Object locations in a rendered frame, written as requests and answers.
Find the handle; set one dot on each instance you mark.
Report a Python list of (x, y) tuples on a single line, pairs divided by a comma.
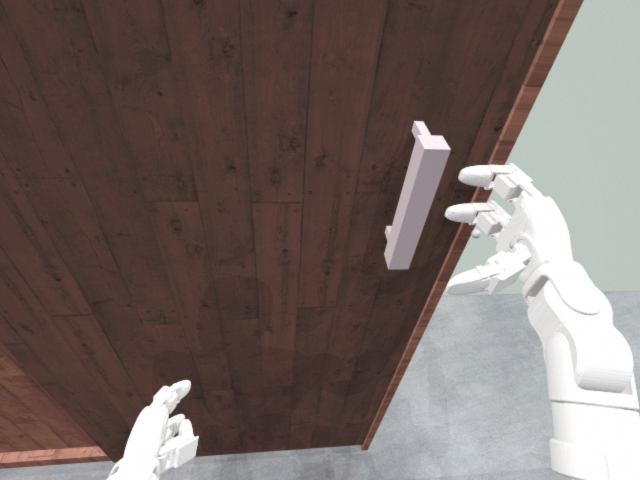
[(426, 166)]

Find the robot left hand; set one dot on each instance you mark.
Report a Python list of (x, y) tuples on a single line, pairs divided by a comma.
[(153, 432)]

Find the right robot forearm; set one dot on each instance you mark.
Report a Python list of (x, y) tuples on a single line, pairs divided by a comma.
[(589, 368)]

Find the robot right hand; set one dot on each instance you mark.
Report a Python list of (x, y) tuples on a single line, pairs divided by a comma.
[(537, 225)]

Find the left robot forearm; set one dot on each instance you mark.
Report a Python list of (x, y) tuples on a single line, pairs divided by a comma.
[(137, 466)]

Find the wardrobe door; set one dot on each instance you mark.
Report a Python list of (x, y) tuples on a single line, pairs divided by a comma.
[(30, 419), (199, 190)]

